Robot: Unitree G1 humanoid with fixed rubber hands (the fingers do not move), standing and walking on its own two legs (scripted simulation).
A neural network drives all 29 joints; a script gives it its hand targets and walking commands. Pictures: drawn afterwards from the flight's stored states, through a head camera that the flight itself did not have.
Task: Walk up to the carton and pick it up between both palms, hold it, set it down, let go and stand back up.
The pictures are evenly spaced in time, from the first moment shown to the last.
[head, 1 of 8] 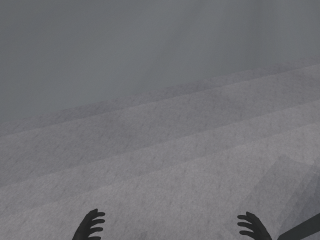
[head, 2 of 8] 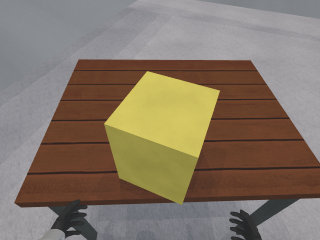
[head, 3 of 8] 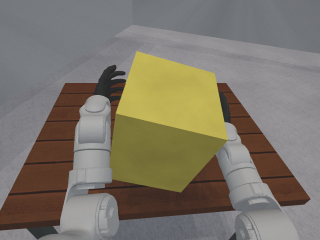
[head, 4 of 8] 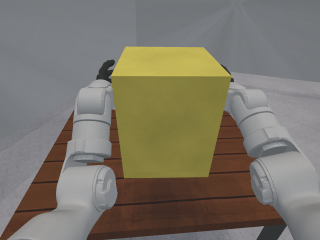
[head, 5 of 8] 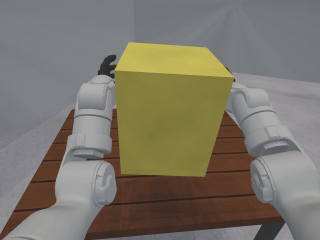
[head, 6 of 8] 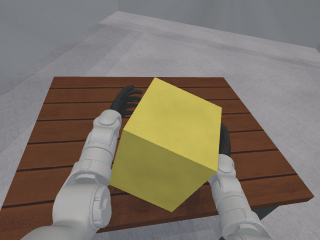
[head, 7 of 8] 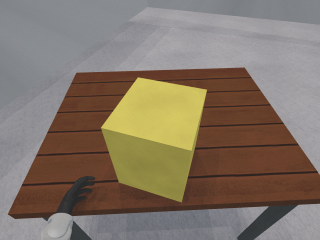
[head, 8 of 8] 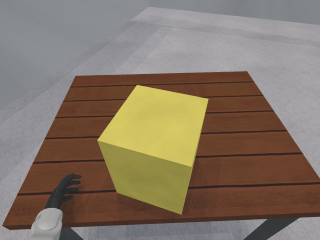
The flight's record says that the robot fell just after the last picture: no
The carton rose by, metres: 0.23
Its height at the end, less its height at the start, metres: +0.00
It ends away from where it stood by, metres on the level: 0.03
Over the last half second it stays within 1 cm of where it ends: yes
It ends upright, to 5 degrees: yes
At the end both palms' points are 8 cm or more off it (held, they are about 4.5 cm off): yes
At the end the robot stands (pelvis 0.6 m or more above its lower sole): yes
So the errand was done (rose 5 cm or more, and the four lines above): yes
